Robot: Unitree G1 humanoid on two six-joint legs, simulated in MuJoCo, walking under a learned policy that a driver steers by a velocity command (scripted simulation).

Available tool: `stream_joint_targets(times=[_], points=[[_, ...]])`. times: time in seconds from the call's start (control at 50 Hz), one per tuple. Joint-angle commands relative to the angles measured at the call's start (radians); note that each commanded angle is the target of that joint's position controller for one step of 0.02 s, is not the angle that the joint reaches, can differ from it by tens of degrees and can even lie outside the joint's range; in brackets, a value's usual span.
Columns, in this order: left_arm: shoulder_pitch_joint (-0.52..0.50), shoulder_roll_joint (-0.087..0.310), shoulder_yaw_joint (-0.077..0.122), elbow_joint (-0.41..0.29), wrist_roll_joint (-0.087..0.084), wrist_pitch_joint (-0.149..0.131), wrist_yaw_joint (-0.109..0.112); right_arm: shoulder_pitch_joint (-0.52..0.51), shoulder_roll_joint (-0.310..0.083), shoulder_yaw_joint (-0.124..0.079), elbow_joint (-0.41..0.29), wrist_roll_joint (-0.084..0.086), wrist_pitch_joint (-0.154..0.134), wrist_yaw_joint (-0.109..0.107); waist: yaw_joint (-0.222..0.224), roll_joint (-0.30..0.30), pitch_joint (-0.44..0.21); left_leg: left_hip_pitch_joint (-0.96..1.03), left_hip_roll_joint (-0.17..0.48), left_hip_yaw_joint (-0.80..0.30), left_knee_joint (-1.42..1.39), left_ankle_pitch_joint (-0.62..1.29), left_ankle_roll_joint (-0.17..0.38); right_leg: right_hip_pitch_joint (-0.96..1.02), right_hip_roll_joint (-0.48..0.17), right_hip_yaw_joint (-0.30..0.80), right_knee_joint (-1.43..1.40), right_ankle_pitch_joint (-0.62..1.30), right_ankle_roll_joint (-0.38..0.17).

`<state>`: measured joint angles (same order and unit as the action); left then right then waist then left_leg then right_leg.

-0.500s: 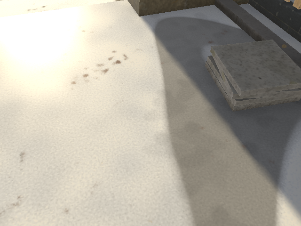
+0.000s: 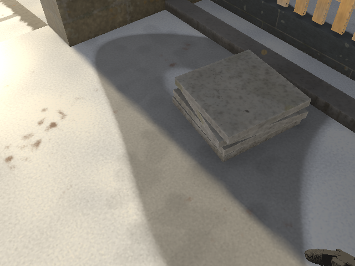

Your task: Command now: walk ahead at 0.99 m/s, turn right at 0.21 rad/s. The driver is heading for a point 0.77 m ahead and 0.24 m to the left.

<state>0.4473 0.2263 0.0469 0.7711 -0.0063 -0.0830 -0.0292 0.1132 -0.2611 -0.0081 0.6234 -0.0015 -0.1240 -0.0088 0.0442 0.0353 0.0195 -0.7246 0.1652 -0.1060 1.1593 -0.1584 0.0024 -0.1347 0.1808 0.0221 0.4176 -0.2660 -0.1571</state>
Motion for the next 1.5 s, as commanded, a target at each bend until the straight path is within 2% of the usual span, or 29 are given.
stream_joint_targets(times=[0.02, 0.16, 0.22, 0.26, 0.28, 0.3, 0.32, 0.36, 0.42, 0.5, 0.54, 0.62, 0.68, 0.7, 0.72, 0.74, 0.78, 0.84, 0.92, 1.06, 1.1, 1.12, 1.14, 1.24, 1.32, 1.36, 1.38, 1.4, 1.5], points=[[-0.068, 0.118, 0.020, -0.069, -0.002, -0.032, 0.025, -0.047, -0.055, -0.006, -0.049, -0.014, 0.002, 0.002, -0.011, -0.047, 0.112, 0.043, -0.008, 0.096, -0.242, 0.264, -0.027, -0.217, -0.202, 0.151, -0.251, 0.203, -0.095], [0.060, 0.155, 0.008, 0.040, 0.011, -0.029, 0.033, -0.245, -0.068, -0.018, -0.090, 0.052, -0.024, 0.071, 0.078, -0.095, 0.105, 0.041, -0.159, 0.173, -0.666, 0.406, 0.081, 0.212, -0.304, 0.005, -0.254, 0.620, 0.057], [0.005, 0.218, 0.021, 0.034, 0.058, -0.002, 0.061, -0.099, -0.134, -0.051, -0.078, 0.059, -0.012, 0.087, -0.052, -0.198, -0.054, 0.183, -0.260, 0.245, -0.590, 0.228, 0.130, 0.384, -0.350, -0.041, 0.000, 1.340, 0.112], [-0.181, 0.268, 0.036, -0.024, 0.079, 0.016, 0.070, 0.388, -0.213, -0.089, 0.048, 0.060, 0.024, 0.065, -0.306, -0.179, -0.227, 0.661, -0.215, 0.159, -0.579, 0.218, 0.187, 0.177, -0.345, -0.079, 0.534, 1.472, 0.132], [-0.160, 0.146, 0.007, -0.057, 0.093, 0.001, 0.062, 0.525, -0.238, -0.089, 0.108, 0.042, 0.041, 0.055, -0.281, 0.132, -0.290, 1.060, -0.115, -0.023, -0.447, 0.062, 0.263, -0.272, -0.200, -0.049, 1.005, 0.436, 0.157], [-0.036, 0.054, -0.038, -0.105, 0.006, -0.044, 0.026, 0.465, -0.247, -0.091, 0.089, 0.012, 0.026, 0.056, -0.152, 0.357, -0.404, 1.307, 0.114, -0.694, -0.701, -0.444, 0.467, -0.682, -0.065, 0.111, 1.246, -0.287, 0.193], [-0.160, 0.159, -0.025, -0.129, -0.025, -0.082, 0.010, 0.441, -0.162, -0.089, 0.064, -0.004, 0.031, 0.036, -0.218, 0.148, -0.327, 1.239, 0.093, -0.783, -0.883, -0.591, 0.395, -0.747, -0.121, 0.168, 1.175, -0.151, 0.119], [-0.268, 0.150, -0.031, -0.172, -0.007, -0.107, 0.005, 0.307, -0.137, -0.075, 0.040, -0.013, 0.019, 0.044, -0.098, -0.136, -0.086, 0.858, 0.038, -0.637, -0.945, -0.371, 0.341, -0.671, -0.184, 0.154, 0.987, -0.046, 0.076], [-0.210, 0.149, -0.021, -0.157, 0.029, -0.079, 0.020, 0.194, -0.123, -0.071, 0.014, 0.010, 0.018, 0.042, 0.012, -0.106, 0.030, 0.546, -0.095, -0.435, -0.989, -0.151, 0.343, -0.548, -0.243, 0.140, 0.809, -0.017, 0.132], [-0.416, 0.105, -0.038, -0.252, 0.053, -0.067, 0.032, 0.225, -0.133, -0.072, 0.044, 0.038, 0.024, 0.012, -0.046, -0.036, 0.120, 0.243, -0.206, -0.250, -0.993, 0.054, 0.289, -0.378, -0.213, 0.035, 0.402, 0.239, 0.200], [-0.495, 0.076, -0.042, -0.283, 0.039, -0.070, 0.027, 0.282, -0.152, -0.081, 0.072, 0.045, 0.029, 0.008, -0.102, 0.003, 0.085, 0.186, -0.219, -0.250, -0.988, 0.005, 0.235, -0.213, -0.164, 0.017, 0.232, 0.413, 0.208], [-0.549, 0.156, -0.002, -0.308, -0.015, -0.078, 0.036, 0.324, -0.142, -0.086, 0.105, 0.060, 0.040, 0.002, -0.123, 0.061, 0.049, 0.446, -0.178, -0.363, -0.868, -0.029, 0.188, -0.186, -0.153, 0.102, 0.036, 0.391, 0.215], [-0.314, 0.228, 0.042, -0.266, 0.011, -0.098, 0.037, 0.311, -0.162, -0.097, 0.108, 0.028, 0.074, -0.004, 0.011, 0.096, -0.147, 0.653, -0.194, -0.306, -0.447, 0.527, 0.094, 0.024, -0.167, 0.047, 0.002, 0.421, 0.132], [-0.085, 0.263, 0.044, -0.231, 0.028, -0.092, 0.041, 0.264, -0.090, -0.070, 0.057, -0.008, 0.078, -0.003, 0.093, 0.051, -0.339, 0.490, -0.218, -0.245, -0.116, 0.363, 0.053, 0.343, -0.339, 0.171, 0.154, 0.608, 0.063], [-0.011, 0.326, 0.054, -0.168, 0.049, -0.082, 0.020, 0.497, 0.030, -0.029, 0.054, 0.024, 0.063, 0.010, -0.013, -0.466, -0.536, 0.094, -0.385, -0.146, 0.286, -0.507, -0.021, 0.741, -0.671, 0.717, 0.133, 0.807, -0.201], [-0.010, 0.255, 0.053, -0.179, 0.030, -0.067, 0.011, 0.518, -0.092, -0.035, 0.082, 0.040, 0.075, 0.004, 0.019, -0.357, -0.594, 0.010, -0.260, -0.167, 0.423, -0.474, -0.029, 0.728, -0.668, 0.834, 0.100, 0.481, -0.192], [-0.151, 0.148, 0.020, -0.191, 0.025, -0.037, 0.021, 0.210, -0.160, -0.050, 0.012, 0.023, 0.089, -0.007, 0.052, -0.096, -0.254, -0.038, -0.181, -0.055, 0.324, -0.355, -0.045, 0.394, -0.526, 0.456, 0.043, 0.664, -0.097], [-0.180, 0.146, 0.012, -0.121, 0.022, -0.037, 0.022, 0.134, -0.079, -0.039, -0.033, 0.009, 0.085, 0.003, -0.026, -0.080, -0.069, 0.034, -0.143, -0.021, 0.102, -0.350, -0.034, 0.086, -0.429, 0.285, -0.053, 0.839, -0.059], [-0.280, 0.211, 0.030, -0.078, 0.006, -0.020, 0.026, 0.157, -0.044, -0.018, -0.010, 0.003, 0.078, 0.015, -0.075, -0.127, -0.124, 0.287, -0.150, 0.053, -0.316, -0.060, -0.034, -0.089, -0.383, 0.109, -0.126, 0.901, -0.068], [-0.227, 0.231, 0.026, -0.001, -0.022, -0.008, 0.023, 0.044, -0.115, -0.045, -0.028, -0.022, 0.088, 0.027, -0.068, -0.108, -0.100, 0.522, -0.184, 0.061, -0.664, 0.218, 0.045, -0.091, -0.354, 0.071, -0.014, 0.544, 0.024], [-0.132, 0.166, -0.001, 0.007, 0.016, -0.018, 0.021, 0.073, -0.209, -0.064, -0.047, -0.041, 0.085, 0.008, -0.046, 0.036, -0.171, 0.728, 0.004, -0.106, -0.672, 0.780, 0.140, -0.188, -0.240, 0.007, 0.214, 0.241, 0.120], [-0.018, 0.107, -0.027, 0.030, 0.017, -0.013, 0.021, 0.072, -0.159, -0.045, -0.055, -0.055, 0.097, 0.003, -0.023, 0.180, -0.282, 0.840, 0.184, -0.278, -0.663, 0.960, 0.300, -0.286, -0.198, -0.005, 0.384, -0.242, 0.179], [-0.047, 0.160, -0.017, 0.038, 0.007, 0.010, 0.023, 0.101, -0.080, -0.025, -0.035, -0.036, 0.102, 0.012, -0.059, 0.150, -0.290, 0.804, 0.182, -0.328, -0.694, 0.829, 0.328, -0.313, -0.219, 0.045, 0.471, -0.419, 0.208], [-0.109, 0.167, 0.000, 0.042, 0.006, 0.093, 0.057, -0.058, -0.145, -0.048, -0.021, -0.026, 0.119, 0.019, -0.001, 0.091, -0.121, 0.436, 0.046, -0.199, -0.831, 0.226, 0.210, -0.202, -0.241, 0.026, 0.410, -0.232, 0.245], [-0.101, 0.108, -0.009, 0.067, 0.019, 0.092, 0.050, -0.061, -0.086, -0.038, 0.005, -0.017, 0.128, 0.008, 0.012, 0.094, -0.137, 0.365, -0.028, -0.106, -0.808, 0.011, 0.164, -0.016, -0.206, -0.019, 0.139, 0.066, 0.209], [-0.150, 0.153, -0.006, 0.036, 0.045, 0.093, 0.048, 0.016, -0.047, -0.027, 0.047, -0.020, 0.123, 0.010, -0.022, 0.015, -0.087, 0.317, -0.092, -0.070, -0.774, -0.232, 0.065, 0.013, -0.286, 0.066, 0.013, 0.131, 0.157], [-0.196, 0.218, 0.013, 0.040, 0.031, 0.096, 0.052, 0.049, -0.048, -0.033, 0.047, -0.021, 0.120, 0.012, -0.073, -0.120, -0.030, 0.358, -0.159, 0.001, -0.757, -0.225, 0.025, -0.120, -0.300, 0.076, 0.002, -0.045, 0.117], [-0.230, 0.170, 0.004, 0.034, 0.031, 0.090, 0.050, 0.019, -0.054, -0.034, 0.055, -0.026, 0.118, 0.006, -0.055, -0.137, -0.005, 0.448, -0.171, 0.025, -0.718, -0.152, 0.002, -0.228, -0.284, 0.083, -0.048, -0.194, 0.109], [-0.219, 0.136, -0.008, 0.060, 0.019, 0.051, 0.051, 0.052, -0.066, -0.052, 0.095, -0.019, 0.120, -0.015, -0.047, -0.095, -0.013, 0.503, -0.152, 0.011, -0.693, 0.036, 0.016, -0.186, -0.261, 0.058, -0.028, -0.031, 0.140]])
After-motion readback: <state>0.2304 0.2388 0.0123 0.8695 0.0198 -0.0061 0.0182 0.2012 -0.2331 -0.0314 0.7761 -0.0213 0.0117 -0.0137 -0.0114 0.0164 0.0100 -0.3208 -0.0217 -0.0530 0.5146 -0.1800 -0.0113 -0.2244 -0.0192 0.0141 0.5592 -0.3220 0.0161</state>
